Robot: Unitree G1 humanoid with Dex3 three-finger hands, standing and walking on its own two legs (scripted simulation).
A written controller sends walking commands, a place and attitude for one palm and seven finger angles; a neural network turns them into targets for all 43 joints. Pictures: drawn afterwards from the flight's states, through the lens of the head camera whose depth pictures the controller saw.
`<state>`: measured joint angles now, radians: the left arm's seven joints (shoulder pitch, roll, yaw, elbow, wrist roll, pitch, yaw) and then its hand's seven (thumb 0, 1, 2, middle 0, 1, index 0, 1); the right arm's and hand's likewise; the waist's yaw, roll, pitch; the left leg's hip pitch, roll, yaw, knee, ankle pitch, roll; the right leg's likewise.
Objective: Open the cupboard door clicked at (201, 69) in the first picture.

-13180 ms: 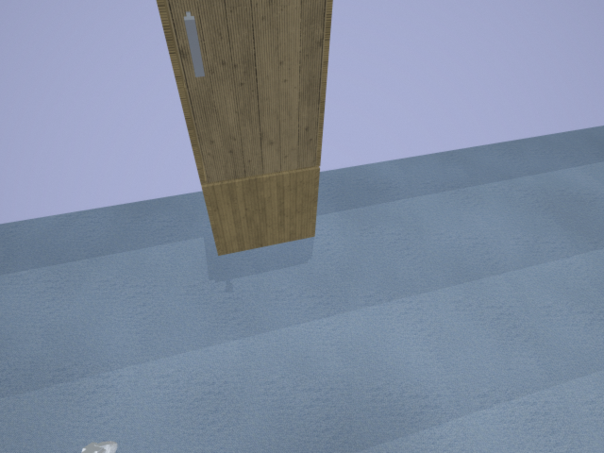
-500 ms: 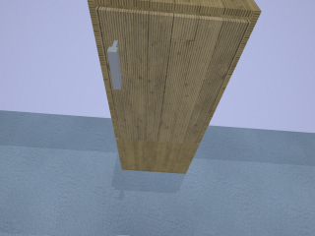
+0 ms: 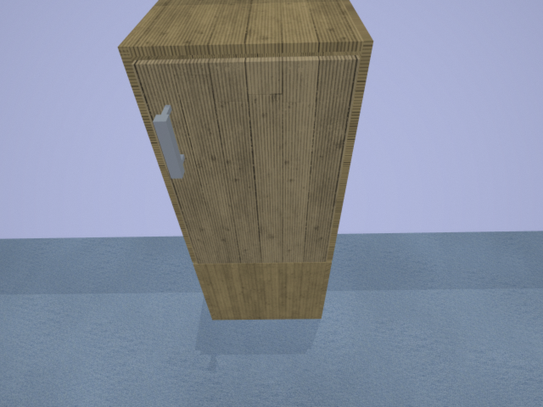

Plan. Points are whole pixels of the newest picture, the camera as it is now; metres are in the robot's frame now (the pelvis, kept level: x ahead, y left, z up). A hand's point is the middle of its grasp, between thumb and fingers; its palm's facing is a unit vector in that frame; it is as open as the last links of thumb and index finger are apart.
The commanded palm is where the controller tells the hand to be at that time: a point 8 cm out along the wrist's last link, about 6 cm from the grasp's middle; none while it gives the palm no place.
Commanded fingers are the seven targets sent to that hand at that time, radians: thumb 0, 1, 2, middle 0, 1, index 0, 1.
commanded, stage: come to a stop and stand still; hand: left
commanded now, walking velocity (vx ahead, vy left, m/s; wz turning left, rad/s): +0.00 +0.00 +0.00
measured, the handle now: (172, 142) +0.55 +0.22 +0.11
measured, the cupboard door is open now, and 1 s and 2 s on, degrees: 0 0 0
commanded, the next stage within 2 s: look again from close up in 0.50 s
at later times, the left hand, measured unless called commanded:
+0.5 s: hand out of the picture +0.03 +0.17 -0.16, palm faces +0.00 -0.98 -0.21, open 7.4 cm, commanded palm none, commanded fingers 0.00 0.90 0.90 -0.20 -0.30 -0.20 -0.30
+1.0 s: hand out of the picture +0.07 +0.18 -0.16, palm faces +0.02 -0.97 -0.23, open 7.4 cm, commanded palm none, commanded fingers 0.00 0.90 0.90 -0.20 -0.30 -0.20 -0.30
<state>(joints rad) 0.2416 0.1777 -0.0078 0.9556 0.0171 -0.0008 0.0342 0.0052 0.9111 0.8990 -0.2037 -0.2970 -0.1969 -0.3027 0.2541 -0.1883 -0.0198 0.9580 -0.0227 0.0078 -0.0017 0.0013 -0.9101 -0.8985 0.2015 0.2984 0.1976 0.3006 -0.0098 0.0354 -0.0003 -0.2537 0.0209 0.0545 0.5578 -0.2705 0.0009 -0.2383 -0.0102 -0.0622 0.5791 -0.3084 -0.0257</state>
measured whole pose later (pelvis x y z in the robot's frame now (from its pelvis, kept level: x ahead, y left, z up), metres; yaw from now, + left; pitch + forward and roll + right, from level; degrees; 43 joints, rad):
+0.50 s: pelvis +0.02 -0.01 +0.01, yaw +0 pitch -1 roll +1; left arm 0.26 0.18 -0.01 1.10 0.01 -0.01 0.02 0.01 0.91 0.90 -0.20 -0.30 -0.20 -0.30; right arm 0.29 -0.16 0.01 1.13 -0.02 -0.01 -0.02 0.00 -0.91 -0.90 0.20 0.30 0.20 0.30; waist 0.00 0.00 0.04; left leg -0.19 0.04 0.05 0.45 -0.24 -0.02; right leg -0.18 0.01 -0.06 0.47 -0.28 -0.05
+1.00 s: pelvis +0.04 -0.01 +0.01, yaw +0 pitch -1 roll +1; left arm 0.23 0.21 0.00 1.11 0.01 -0.02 0.02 0.00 0.91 0.90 -0.20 -0.30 -0.20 -0.30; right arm 0.20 -0.18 0.01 1.12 -0.02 -0.02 -0.03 0.00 -0.91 -0.90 0.20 0.30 0.20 0.30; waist 0.02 -0.02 0.03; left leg -0.15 0.03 0.05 0.43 -0.26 -0.02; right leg -0.14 0.01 -0.06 0.45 -0.30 -0.04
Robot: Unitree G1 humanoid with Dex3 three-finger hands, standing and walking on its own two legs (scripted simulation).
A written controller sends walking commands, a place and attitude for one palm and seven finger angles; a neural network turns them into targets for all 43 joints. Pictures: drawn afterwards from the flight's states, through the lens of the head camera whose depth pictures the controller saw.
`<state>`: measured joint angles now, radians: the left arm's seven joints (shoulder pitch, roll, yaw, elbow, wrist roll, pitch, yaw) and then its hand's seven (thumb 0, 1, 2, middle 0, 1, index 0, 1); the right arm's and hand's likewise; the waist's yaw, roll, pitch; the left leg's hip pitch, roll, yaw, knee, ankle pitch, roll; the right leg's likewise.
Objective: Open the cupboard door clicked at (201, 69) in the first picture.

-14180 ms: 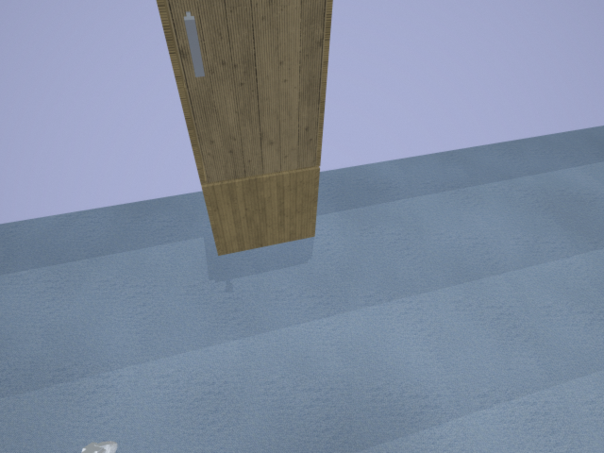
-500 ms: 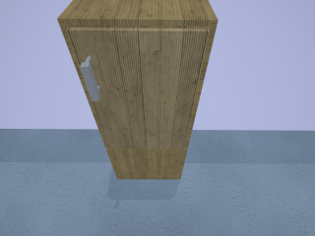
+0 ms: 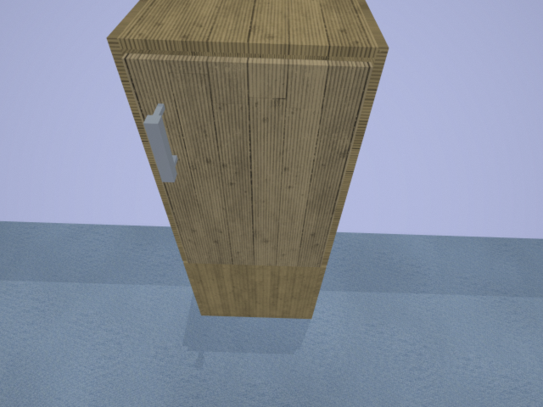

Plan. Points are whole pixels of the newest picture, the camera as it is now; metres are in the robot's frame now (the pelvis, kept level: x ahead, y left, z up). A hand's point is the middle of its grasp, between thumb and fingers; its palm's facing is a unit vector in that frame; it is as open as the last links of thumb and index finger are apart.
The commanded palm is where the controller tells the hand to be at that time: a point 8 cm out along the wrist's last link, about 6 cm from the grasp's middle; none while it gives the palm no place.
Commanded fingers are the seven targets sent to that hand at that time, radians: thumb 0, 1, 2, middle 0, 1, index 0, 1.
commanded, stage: look again from close up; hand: left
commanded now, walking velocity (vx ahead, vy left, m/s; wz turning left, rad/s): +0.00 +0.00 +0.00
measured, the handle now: (164, 143) +0.51 +0.23 +0.10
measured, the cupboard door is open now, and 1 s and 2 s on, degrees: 0 0 0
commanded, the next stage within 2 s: raise the hand with hooked fingers in 0.06 s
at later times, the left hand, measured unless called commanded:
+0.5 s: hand (138, 383) +0.15 +0.19 -0.02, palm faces +0.01 -1.00 -0.02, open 8.1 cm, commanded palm +0.12 +0.26 -0.03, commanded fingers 0.00 0.48 0.72 -0.23 -0.57 -0.23 -0.57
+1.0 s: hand (90, 348) +0.18 +0.26 +0.02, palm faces +0.07 -1.00 -0.04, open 11.1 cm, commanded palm +0.15 +0.30 +0.03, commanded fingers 0.00 -0.10 0.47 -0.27 -0.94 -0.27 -0.94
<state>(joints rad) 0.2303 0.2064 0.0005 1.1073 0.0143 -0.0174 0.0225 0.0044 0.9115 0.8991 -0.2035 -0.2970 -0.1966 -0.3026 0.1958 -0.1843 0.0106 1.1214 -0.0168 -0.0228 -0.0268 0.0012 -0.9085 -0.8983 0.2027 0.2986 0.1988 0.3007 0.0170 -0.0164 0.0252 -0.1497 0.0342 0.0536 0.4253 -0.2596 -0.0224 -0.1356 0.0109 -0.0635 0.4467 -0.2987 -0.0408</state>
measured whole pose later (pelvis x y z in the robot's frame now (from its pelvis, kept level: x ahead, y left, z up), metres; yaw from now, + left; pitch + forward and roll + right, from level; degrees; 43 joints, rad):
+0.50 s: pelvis -0.05 +0.00 -0.06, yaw +1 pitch +10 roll +1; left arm 0.33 0.18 0.19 0.20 -0.29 -0.55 -0.37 0.00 0.71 0.81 -0.22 -0.43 -0.21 -0.43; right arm 0.15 -0.26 -0.06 0.58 0.02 -0.25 -0.02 0.01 -0.90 -0.90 0.20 0.30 0.20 0.30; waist 0.02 -0.02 -0.12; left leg -0.71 0.03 0.05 0.97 -0.43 -0.01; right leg -0.70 -0.03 -0.06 1.01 -0.48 -0.04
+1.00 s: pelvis -0.06 +0.02 -0.04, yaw +1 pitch +6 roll -2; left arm 0.24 0.30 0.29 0.11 -0.33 -0.27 -0.32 0.01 0.13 0.57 -0.26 -0.80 -0.25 -0.81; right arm 0.32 -0.24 0.04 0.61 0.03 -0.26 -0.07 0.01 -0.90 -0.90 0.21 0.30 0.20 0.30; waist -0.01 0.03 -0.07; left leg -0.61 0.04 0.02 0.88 -0.38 0.01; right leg -0.56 -0.01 -0.09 0.84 -0.40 -0.02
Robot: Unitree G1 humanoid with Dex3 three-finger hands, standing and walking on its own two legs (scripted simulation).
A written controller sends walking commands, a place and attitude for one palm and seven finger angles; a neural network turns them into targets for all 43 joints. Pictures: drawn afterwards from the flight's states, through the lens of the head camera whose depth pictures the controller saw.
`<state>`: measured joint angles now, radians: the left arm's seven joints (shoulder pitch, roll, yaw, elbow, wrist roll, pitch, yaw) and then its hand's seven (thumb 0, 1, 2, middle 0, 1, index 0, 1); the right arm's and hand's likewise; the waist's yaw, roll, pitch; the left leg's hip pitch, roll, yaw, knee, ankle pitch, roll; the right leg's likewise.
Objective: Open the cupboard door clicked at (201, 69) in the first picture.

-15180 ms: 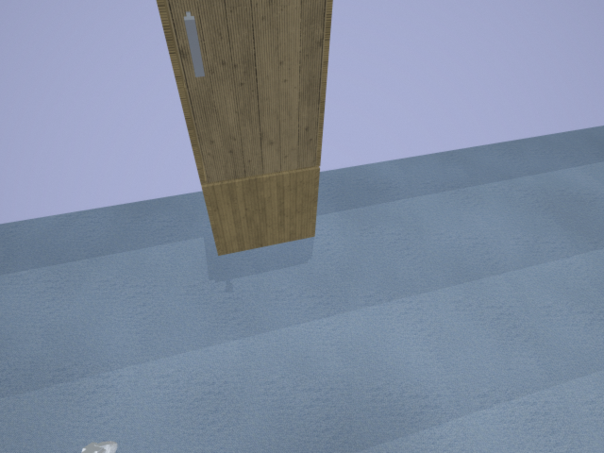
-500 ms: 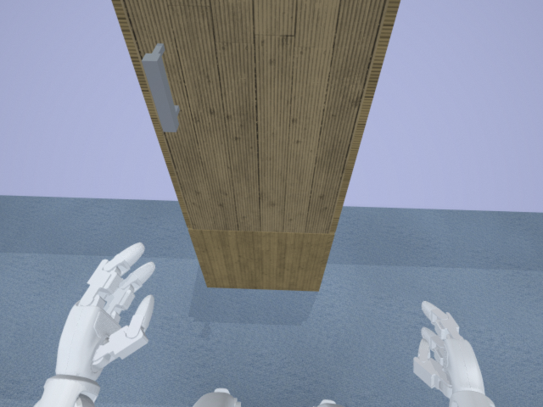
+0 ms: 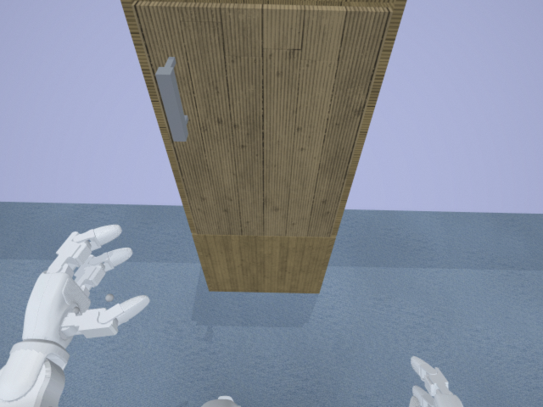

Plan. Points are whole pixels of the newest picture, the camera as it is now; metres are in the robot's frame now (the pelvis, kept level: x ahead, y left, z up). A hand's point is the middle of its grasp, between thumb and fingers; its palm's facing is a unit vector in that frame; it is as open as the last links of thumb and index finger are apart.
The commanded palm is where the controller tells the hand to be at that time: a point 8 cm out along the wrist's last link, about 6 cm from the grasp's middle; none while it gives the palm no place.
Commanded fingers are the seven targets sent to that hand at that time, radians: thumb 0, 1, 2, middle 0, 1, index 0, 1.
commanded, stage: raise the hand with hooked fingers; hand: left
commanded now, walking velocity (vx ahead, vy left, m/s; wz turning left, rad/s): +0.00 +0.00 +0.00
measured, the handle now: (175, 100) +0.57 +0.20 +0.15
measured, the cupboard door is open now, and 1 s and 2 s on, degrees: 0 0 0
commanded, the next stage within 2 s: move the hooked fingers beside the handle in 1.26 s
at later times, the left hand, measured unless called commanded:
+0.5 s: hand (63, 245) +0.28 +0.27 +0.13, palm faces +0.08 -1.00 -0.03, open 13.7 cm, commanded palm +0.25 +0.32 +0.14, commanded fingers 0.00 -0.50 0.30 -0.30 -1.20 -0.30 -1.20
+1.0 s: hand (68, 208) +0.31 +0.27 +0.16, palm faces +0.07 -1.00 -0.01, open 14.0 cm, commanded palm +0.28 +0.31 +0.17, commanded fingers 0.00 -0.50 0.30 -0.30 -1.20 -0.30 -1.20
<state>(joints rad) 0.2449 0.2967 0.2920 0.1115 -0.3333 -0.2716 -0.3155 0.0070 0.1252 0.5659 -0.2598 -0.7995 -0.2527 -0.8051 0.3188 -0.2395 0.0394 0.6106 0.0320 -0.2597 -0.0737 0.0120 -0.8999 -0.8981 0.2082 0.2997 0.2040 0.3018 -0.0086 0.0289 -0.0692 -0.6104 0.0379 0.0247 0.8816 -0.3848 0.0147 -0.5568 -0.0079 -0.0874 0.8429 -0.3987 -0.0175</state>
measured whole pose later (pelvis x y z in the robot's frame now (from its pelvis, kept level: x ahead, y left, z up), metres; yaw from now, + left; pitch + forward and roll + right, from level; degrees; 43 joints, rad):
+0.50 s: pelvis +0.01 +0.01 +0.02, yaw +1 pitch +1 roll -2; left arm 0.01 0.37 0.36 0.20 -0.32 -0.09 -0.39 -0.01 -0.43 0.33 -0.30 -1.15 -0.29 -1.16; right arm 0.23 -0.24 0.08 0.59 0.05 -0.25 -0.10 0.01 -0.90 -0.90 0.21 0.30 0.20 0.30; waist 0.05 0.03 -0.03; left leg -0.39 0.01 0.03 0.70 -0.33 0.03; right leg -0.33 -0.02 -0.09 0.65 -0.34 0.00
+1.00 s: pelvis +0.02 -0.01 +0.03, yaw +0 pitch +0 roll -1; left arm -0.12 0.43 0.45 0.34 -0.34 0.00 -0.46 -0.01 -0.50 0.30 -0.30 -1.20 -0.30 -1.20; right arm 0.27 -0.29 0.05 0.61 0.06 -0.23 -0.11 0.01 -0.90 -0.90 0.21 0.30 0.20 0.30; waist 0.03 0.04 -0.02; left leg -0.31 0.03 0.03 0.59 -0.28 0.00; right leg -0.27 0.00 -0.08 0.56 -0.30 -0.02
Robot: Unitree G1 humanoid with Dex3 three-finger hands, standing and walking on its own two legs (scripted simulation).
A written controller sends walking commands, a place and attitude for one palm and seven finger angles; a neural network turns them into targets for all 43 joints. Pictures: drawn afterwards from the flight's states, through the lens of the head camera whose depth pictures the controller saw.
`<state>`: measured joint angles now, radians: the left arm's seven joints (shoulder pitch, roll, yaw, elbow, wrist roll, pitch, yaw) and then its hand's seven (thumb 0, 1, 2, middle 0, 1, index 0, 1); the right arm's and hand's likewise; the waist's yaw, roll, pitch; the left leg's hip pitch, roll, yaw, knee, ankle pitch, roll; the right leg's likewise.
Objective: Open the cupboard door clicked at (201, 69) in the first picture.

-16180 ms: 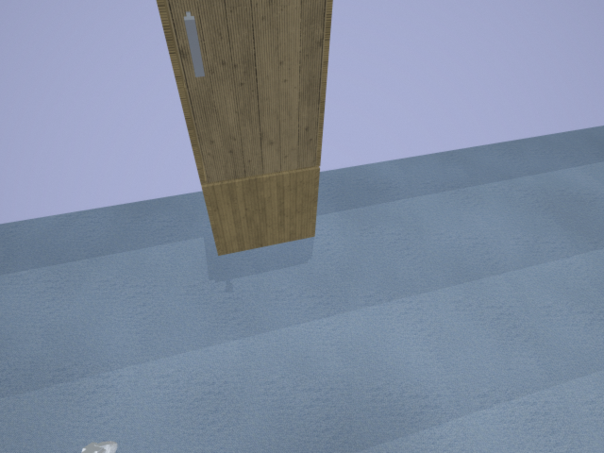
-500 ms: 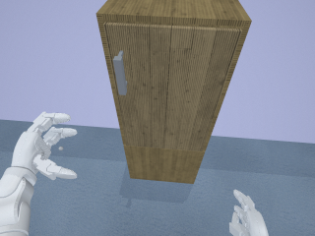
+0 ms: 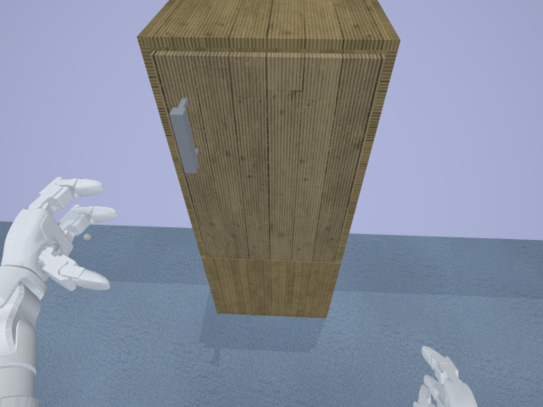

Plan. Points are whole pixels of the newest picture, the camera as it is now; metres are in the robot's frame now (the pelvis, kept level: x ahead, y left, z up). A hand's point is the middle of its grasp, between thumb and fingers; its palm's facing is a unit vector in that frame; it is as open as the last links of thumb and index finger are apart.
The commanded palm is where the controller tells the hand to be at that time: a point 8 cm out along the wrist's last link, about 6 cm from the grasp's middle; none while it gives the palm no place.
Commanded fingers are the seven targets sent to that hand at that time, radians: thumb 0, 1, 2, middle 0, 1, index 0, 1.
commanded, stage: raise the hand with hooked fingers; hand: left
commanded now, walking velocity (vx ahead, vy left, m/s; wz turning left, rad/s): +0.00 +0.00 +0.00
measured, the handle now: (187, 135) +0.55 +0.21 +0.11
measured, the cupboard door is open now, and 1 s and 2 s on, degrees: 0 0 0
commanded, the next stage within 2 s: move the hooked fingers beside the handle in 0.26 s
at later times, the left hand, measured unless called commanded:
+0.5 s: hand (89, 234) +0.29 +0.28 +0.13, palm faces +0.09 -1.00 +0.00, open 14.0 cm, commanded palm +0.28 +0.32 +0.14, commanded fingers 0.00 -0.50 0.30 -0.30 -1.20 -0.30 -1.20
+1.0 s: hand (121, 196) +0.37 +0.26 +0.13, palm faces +0.06 -1.00 -0.01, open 14.0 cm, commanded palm +0.35 +0.31 +0.13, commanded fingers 0.00 -0.50 0.30 -0.30 -1.20 -0.30 -1.20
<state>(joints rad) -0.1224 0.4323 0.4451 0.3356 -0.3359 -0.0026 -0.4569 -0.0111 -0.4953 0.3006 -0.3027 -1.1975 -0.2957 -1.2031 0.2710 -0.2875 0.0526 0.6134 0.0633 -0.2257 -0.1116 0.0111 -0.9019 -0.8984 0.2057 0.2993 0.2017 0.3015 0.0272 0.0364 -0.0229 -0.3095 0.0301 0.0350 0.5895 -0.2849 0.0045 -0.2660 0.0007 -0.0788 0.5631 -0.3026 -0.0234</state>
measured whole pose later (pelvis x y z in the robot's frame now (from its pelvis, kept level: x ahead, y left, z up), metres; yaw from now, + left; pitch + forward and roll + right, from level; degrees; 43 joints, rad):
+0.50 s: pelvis +0.00 +0.00 +0.00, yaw +0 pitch +0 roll -1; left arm -0.17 0.42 0.43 0.37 -0.32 -0.02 -0.43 -0.01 -0.50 0.30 -0.30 -1.20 -0.30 -1.20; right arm 0.25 -0.27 0.06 0.62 0.07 -0.23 -0.13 0.01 -0.90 -0.90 0.21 0.30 0.20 0.30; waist 0.04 0.04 -0.02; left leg -0.31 0.03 0.03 0.60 -0.28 0.00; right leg -0.27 0.00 -0.09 0.57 -0.30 -0.02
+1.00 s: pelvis +0.00 +0.01 +0.00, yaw +0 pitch +3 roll -1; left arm -0.41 0.43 0.39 0.61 -0.25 -0.07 -0.36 -0.01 -0.50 0.30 -0.30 -1.20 -0.30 -1.20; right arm 0.31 -0.27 0.06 0.64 0.06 -0.17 -0.10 0.01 -0.90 -0.90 0.21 0.30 0.20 0.30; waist -0.01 0.03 -0.02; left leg -0.37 0.02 0.05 0.61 -0.29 0.02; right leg -0.33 -0.01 -0.07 0.58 -0.30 -0.01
